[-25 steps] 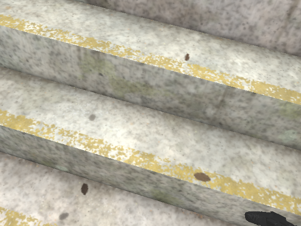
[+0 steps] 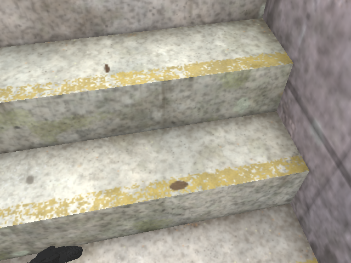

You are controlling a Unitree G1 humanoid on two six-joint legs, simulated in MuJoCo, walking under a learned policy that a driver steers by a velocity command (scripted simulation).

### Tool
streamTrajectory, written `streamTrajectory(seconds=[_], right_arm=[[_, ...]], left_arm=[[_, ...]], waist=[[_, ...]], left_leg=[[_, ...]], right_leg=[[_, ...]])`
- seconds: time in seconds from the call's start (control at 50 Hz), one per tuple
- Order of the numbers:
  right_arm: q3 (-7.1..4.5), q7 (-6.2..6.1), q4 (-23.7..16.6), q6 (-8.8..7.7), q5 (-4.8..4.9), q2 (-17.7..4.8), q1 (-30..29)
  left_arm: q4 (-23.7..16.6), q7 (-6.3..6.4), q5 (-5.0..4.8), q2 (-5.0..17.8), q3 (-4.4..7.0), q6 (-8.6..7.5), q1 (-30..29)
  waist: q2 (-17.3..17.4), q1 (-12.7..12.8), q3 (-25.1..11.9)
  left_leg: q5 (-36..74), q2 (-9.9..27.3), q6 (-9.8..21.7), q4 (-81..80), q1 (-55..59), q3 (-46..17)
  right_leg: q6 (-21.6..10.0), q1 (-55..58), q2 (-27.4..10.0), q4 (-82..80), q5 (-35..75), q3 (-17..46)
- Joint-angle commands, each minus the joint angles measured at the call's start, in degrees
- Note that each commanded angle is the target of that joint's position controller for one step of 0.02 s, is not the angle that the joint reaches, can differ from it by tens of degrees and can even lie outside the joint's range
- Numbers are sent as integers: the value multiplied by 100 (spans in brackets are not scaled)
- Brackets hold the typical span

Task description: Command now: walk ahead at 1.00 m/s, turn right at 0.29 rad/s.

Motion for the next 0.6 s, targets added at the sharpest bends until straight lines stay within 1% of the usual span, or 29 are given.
streamTrajectory(seconds=[0.02, 0.04, 0.08, 0.1, 0.12, 0.14, 0.16, 0.18, 0.2, 0.22, 0.24, 0.26, 0.28, 0.3, 0.32, 0.34, 0.36, 0.38, 0.4, 0.42, 0.44, 0.46, 0.48, 0.5, 0.52, 0.54, 0.56, 0.58, 0.6], right_arm=[[-368, -12, -378, -344, -162, -765, -721], [-435, -5, -159, -368, -132, -767, -325], [-490, 26, -10, -348, -60, -767, 127], [-516, 3, -1, -336, -63, -812, 253], [-548, -41, -51, -326, -106, -867, 349], [-581, -102, -89, -307, -137, -941, 360], [-621, -137, -160, -256, -195, -1044, 216], [-667, -156, -208, -116, -195, -1162, 44], [-691, -169, -150, 51, -164, -1116, 91], [-653, -110, -320, 144, -109, -759, -75], [-625, -38, -646, 62, -1, -424, -158], [-579, -127, -711, -49, -149, -410, 133], [-597, -178, -577, -33, -212, -572, 61], [-704, -150, -507, 31, 1, -902, 396], [-758, -8, -522, 137, 86, -1178, 757], [-805, 93, -516, 332, 119, -1323, 1138], [-847, 157, -367, 518, 120, -1444, 1820], [-862, 149, 7, 619, 105, -1436, 2865], [-895, 70, 451, 632, 166, -1469, 3861], [-731, 81, 643, 550, 138, -1035, 4282], [-590, 149, 960, 420, 142, -650, 3754], [-475, 314, 609, 295, 2, -626, 2457], [-134, 364, 213, 50, 72, -213, 1518], [-204, 216, -150, -52, 65, -630, 566], [-316, 62, -398, -129, 101, -773, 344], [-317, 33, -284, -221, 104, -669, 491], [-469, -62, -158, -345, -27, -1216, 722], [-583, -130, 34, -408, -70, -1437, 1047], [-585, -182, 42, -428, -103, -1412, 1017]], left_arm=[[-616, -165, -3, 236, -6, 18, 156], [-853, -227, 73, -15, -67, 27, -509], [-1065, -251, 78, -194, -226, 21, -894], [-1172, -241, 30, -185, -263, 4, -1031], [-1336, -223, -14, -214, -333, -36, -1272], [-1451, -239, -67, -219, -384, -94, -1358], [-1430, -263, -192, -207, -427, -126, -1066], [-1273, -251, -360, -203, -461, -145, -464], [-991, -186, -462, -200, -428, -159, 408], [-600, -83, -327, -38, -349, -244, 1171], [-260, -124, 70, 303, -284, -343, 1027], [-424, -94, 207, 650, -113, -323, 341], [-719, 8, 171, 531, -131, -373, -204], [-842, 81, 332, 369, -223, -373, -940], [-891, 155, 318, 446, -201, -438, -1443], [-958, 170, 337, 586, -158, -586, -2047], [-1014, 164, 310, 575, -114, -674, -2618], [-1098, 162, 237, 415, -123, -741, -3362], [-1083, 171, 101, 164, -168, -727, -3719], [-1082, 91, -105, -345, -317, -673, -3684], [-811, 39, -79, -1006, -537, -537, -3236], [-936, 8, -16, -1507, -668, -427, -2913], [-1381, -64, 210, -1981, -856, -361, -2084], [-1701, -239, 490, -1840, -864, -297, -1159], [-1623, -270, 488, -892, -666, -342, -1225], [-1535, -189, 400, -391, -487, -299, -2003], [-1575, -156, 266, -250, -437, -231, -1786], [-1556, -107, 127, -104, -375, -173, -1891], [-1650, -83, 30, -157, -365, -93, -2029]], waist=[[539, 280, -404], [790, -11, -177], [778, -209, -404], [853, -284, -447], [921, -426, -540], [951, -469, -523], [1020, -332, -544], [1089, -64, -605], [785, 351, -733], [-226, 579, -881], [-1848, 144, -1194], [-2166, -407, -1768], [-1718, -422, -2132], [-1389, -995, -1444], [-1069, -1542, -884], [-953, -2021, -573], [-774, -2469, -444], [-535, -2976, -625], [217, -3279, -854], [724, -3403, -486], [1779, -2809, -474], [1567, -1657, -5], [1328, -404, -49], [1653, 383, -448], [964, 260, -7], [-128, -264, 210], [-203, -255, 4], [-624, -423, -213], [-657, -442, -271]], left_leg=[[-57, 1272, 1339, -2333, 540, -2031], [61, 1210, 1438, -1998, 655, -2011], [163, 1031, 1501, -1817, 999, -2085], [240, 890, 1531, -1747, 881, -2215], [528, 796, 1540, -1602, 747, -2389], [663, 632, 1421, -1598, 407, -2391], [774, 432, 1279, -1459, 45, -2247], [1027, 153, 1081, -1120, -469, -1843], [1248, -270, 982, 80, -732, -1507], [1114, -1042, 734, 2064, -1476, -905], [-887, -1746, 327, 4253, -3509, -560], [-805, -1495, -114, 6043, -4303, -374], [-153, -1256, -275, 6632, -4163, -190], [414, -1031, -264, 6193, -3541, 18], [624, -684, -173, 5337, -2804, -114], [526, -620, -53, 4867, -2017, -55], [355, -549, 78, 4056, -1343, -11], [272, -528, 284, 3318, -277, 148], [685, -639, 835, 1747, 944, 291], [2487, -83, 1439, -837, 1535, 57], [3283, -541, 1794, -1646, 1967, 323], [2471, -659, 1838, -33, 886, -495], [3376, -1015, 1864, -257, 159, -2370], [1233, -256, 2013, -2236, -137, -5149], [286, 167, 2184, -3064, -714, -6147], [568, -133, 2011, -2784, -945, -5791], [1306, 179, 2239, -2446, -63, -5785], [1278, 378, 2341, -2170, 700, -5540], [2484, 229, 2114, -1398, 894, -4344]], right_leg=[[211, -543, -437, 411, 220, 334], [163, -918, -452, 860, 584, 706], [224, -988, -663, 410, 547, 396], [262, -769, -776, 58, 264, 284], [255, -515, -861, -280, -98, 278], [231, -93, -976, -1011, -332, 299], [158, 664, -1043, -2299, -628, 251], [-22, 1865, -1007, -3785, -594, -23], [-56, 3068, -856, -5151, 764, -374], [10, 4471, -919, -5776, 2836, -282], [174, 6164, -1206, -4676, 5072, 94], [201, 6327, -1925, -3791, 5827, 561], [41, 5732, -2312, -4177, 4139, 880], [-114, 4368, -1975, -4600, 3665, 417], [-317, 3226, -2106, -5182, 2794, 585], [-408, 2430, -2221, -5579, 2672, 534], [-392, 2133, -2208, -5583, 2766, 297], [-342, 1857, -2099, -5056, 3430, -229], [-216, 1690, -1345, -3506, 4242, -1133], [-332, 1212, -993, -896, 3119, -1287], [-470, 337, -266, 1508, -949, -1582], [-358, -581, -114, 4122, -815, -911], [-181, -923, -19, 4113, -233, 83], [55, -1107, -76, 3495, 10, 407], [294, -1133, -209, 3322, 61, 249], [393, -1054, -235, 2889, 284, 181], [406, -1260, -242, 2315, 46, 440], [406, -1351, -309, 1785, -151, 686], [505, -1076, -224, 1570, -498, 736]])
Keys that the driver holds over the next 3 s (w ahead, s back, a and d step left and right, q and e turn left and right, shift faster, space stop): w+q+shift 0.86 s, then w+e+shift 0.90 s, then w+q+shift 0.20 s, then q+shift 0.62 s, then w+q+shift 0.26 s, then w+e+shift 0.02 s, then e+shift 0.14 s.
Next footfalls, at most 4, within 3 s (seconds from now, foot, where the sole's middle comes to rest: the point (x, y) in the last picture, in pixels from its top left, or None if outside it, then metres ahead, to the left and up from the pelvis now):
0.20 right None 0.05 -0.22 -0.74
0.44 left None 0.08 -0.09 -0.74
0.74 right None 0.16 -0.24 -0.74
1.18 left None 0.00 0.13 -0.74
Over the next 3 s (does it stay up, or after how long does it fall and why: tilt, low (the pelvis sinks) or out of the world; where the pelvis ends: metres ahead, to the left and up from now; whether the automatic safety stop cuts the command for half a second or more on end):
stays up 0.35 -0.13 0.20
